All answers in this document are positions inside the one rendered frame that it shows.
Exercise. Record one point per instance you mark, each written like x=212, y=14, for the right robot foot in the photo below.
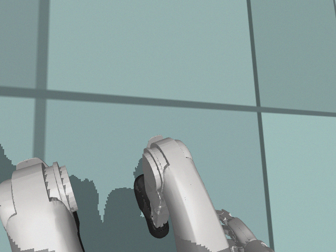
x=144, y=206

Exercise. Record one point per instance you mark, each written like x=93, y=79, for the right robot hand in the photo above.
x=239, y=233

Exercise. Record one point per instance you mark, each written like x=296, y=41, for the right robot arm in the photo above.
x=257, y=246

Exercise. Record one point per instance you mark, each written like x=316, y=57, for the left robot foot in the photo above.
x=77, y=224

